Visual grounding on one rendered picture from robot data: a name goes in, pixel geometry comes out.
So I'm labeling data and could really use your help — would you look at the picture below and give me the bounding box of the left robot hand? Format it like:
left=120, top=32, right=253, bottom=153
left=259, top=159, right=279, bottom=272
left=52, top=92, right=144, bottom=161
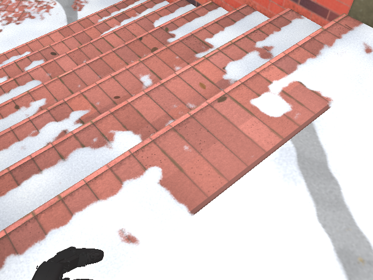
left=32, top=247, right=104, bottom=280

